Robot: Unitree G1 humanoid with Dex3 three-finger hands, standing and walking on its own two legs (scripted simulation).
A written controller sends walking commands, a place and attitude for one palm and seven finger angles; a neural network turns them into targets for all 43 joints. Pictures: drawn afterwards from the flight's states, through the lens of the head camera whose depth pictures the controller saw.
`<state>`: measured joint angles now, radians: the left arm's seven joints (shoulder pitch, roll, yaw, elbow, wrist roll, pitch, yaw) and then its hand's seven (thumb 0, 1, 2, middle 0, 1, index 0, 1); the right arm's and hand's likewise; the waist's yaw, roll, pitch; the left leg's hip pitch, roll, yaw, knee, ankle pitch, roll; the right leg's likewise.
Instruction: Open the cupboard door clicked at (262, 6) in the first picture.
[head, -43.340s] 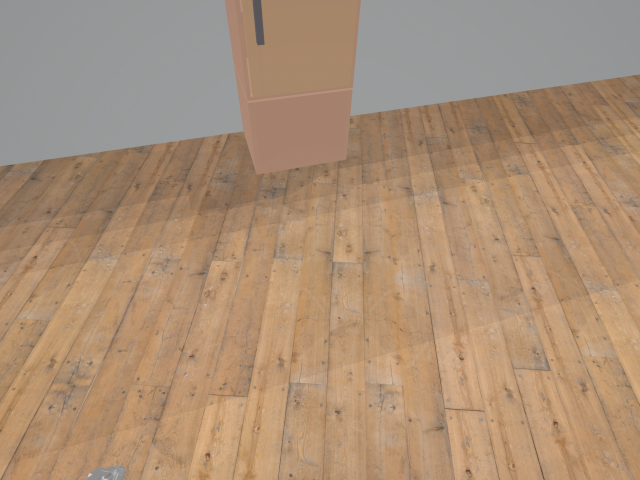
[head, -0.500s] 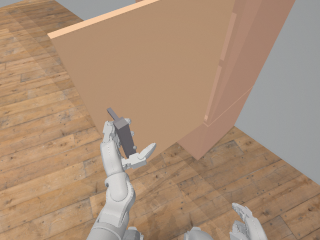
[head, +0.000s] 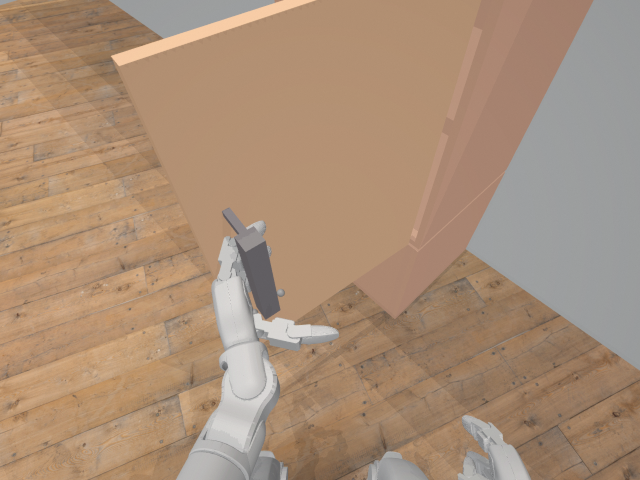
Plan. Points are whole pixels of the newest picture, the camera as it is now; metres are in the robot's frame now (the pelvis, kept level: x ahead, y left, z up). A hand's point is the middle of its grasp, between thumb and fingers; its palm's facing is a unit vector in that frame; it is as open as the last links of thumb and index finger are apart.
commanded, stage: slide the hand sideways off the handle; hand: left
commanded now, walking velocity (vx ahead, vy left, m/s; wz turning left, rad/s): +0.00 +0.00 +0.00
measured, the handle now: (251, 266) +0.37 +0.11 +0.04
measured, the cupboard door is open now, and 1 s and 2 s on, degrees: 83 85 85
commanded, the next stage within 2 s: draw the hand back to the body in 1.22 s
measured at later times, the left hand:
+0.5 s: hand (266, 336) +0.28 +0.08 +0.04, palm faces -0.13 -0.99 -0.01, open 16.3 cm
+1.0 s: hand (214, 369) +0.24 +0.13 +0.04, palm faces -0.08 -1.00 -0.03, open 16.3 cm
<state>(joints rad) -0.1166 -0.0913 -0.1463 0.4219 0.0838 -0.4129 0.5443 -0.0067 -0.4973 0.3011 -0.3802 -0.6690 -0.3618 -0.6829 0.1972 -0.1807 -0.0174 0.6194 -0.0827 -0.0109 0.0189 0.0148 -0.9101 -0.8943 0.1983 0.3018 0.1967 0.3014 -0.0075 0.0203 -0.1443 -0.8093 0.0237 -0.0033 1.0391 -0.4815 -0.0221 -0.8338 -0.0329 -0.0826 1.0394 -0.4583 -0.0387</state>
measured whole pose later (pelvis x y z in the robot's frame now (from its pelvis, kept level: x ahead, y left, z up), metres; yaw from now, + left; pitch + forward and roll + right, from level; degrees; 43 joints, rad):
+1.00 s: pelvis +0.01 +0.01 -0.02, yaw +0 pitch +15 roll -1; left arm 0.37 0.15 -0.03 -0.08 -0.15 -0.37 -0.14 -0.01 -0.50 0.30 -0.15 -0.31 -0.15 -0.30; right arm 0.23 -0.23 0.00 0.45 0.00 -0.07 -0.02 0.02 -0.91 -0.89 0.20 0.30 0.20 0.30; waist 0.01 0.03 -0.14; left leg -0.87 0.02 -0.02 1.16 -0.56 -0.01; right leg -0.88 -0.04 -0.09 1.14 -0.53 -0.03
